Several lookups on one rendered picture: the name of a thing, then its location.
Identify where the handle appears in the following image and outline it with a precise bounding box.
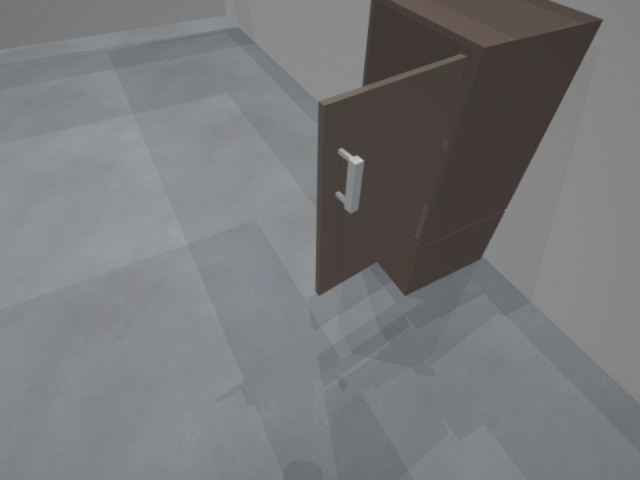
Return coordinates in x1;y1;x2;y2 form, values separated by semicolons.
335;148;364;214

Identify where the cupboard door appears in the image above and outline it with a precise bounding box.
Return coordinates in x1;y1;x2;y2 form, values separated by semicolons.
315;54;467;296

